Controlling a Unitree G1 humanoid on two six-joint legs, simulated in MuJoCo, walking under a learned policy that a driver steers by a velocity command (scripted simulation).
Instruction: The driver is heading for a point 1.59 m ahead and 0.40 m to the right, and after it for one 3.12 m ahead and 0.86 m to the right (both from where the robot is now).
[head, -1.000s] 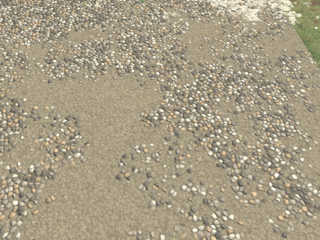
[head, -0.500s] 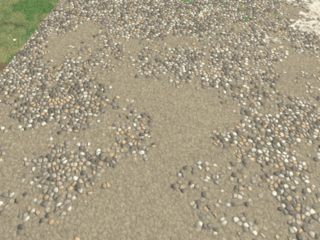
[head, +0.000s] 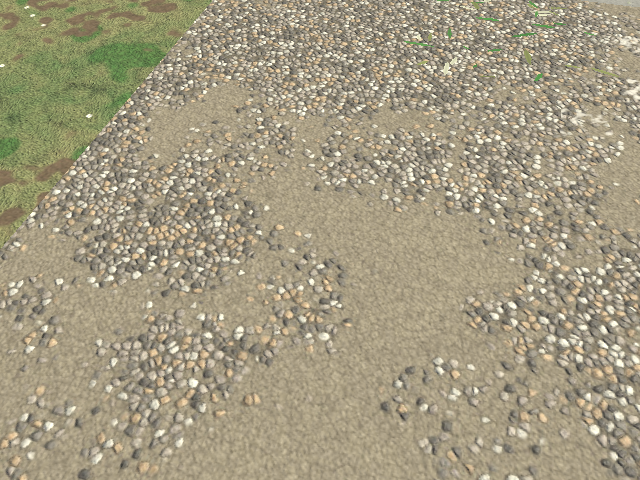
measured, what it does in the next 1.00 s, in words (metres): stands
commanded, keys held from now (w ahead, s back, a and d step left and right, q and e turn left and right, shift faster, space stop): no key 1.00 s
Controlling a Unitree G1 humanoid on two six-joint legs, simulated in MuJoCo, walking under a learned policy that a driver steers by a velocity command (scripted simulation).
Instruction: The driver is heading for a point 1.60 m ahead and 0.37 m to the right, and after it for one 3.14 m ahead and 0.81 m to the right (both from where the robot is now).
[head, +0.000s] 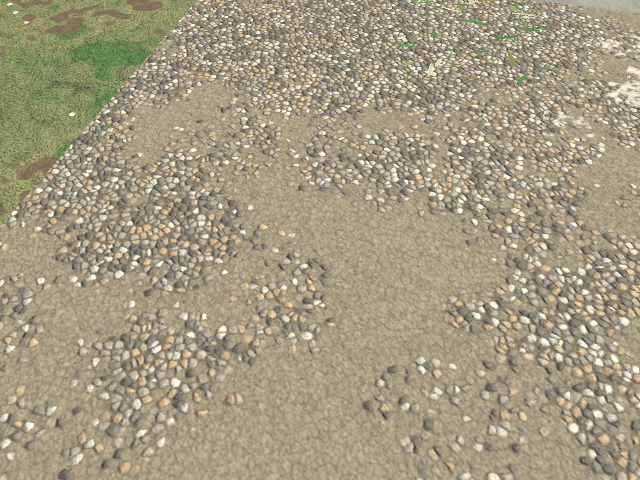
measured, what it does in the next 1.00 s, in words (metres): walks ahead: right foot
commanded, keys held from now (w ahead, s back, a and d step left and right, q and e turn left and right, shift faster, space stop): w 1.00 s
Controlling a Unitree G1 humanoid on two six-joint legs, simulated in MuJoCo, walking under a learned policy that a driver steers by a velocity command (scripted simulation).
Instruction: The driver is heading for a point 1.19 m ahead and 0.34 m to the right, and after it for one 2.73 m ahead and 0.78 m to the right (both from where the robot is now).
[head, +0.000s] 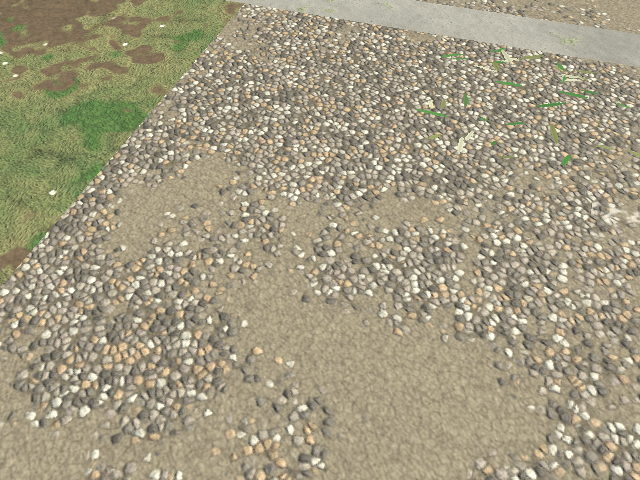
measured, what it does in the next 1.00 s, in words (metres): walks ahead, turning right: left foot, then right foot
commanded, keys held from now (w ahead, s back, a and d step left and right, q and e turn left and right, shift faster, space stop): w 0.44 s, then w+e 0.56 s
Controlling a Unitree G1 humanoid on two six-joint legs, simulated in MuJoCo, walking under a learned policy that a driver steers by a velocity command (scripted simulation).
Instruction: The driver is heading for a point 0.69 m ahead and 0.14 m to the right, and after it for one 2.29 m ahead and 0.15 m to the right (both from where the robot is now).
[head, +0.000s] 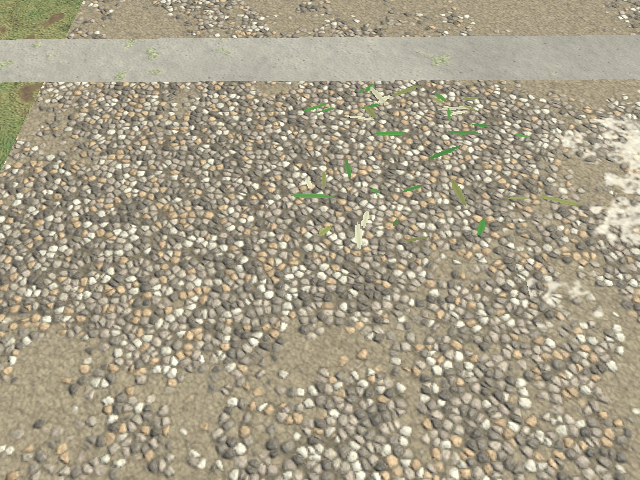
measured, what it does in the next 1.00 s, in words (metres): walks ahead, turning right: left foot, then right foot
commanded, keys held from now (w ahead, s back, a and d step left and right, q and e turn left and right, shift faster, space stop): w+e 0.86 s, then w+q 0.14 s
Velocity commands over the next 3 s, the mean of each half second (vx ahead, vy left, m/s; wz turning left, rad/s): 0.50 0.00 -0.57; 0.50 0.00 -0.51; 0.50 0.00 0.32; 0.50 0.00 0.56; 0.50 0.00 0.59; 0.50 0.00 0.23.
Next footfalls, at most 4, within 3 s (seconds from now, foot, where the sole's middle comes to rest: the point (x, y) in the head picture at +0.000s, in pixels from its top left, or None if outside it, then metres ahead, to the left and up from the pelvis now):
0.32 left None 0.38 0.13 -0.78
0.84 right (455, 440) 0.54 -0.22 -0.78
1.40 left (420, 285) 0.93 -0.18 -0.78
1.86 right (513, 220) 1.14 -0.45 -0.78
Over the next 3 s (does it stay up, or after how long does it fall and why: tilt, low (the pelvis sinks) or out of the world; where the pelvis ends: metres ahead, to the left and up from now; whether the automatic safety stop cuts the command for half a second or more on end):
stays up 1.62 -0.22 -0.01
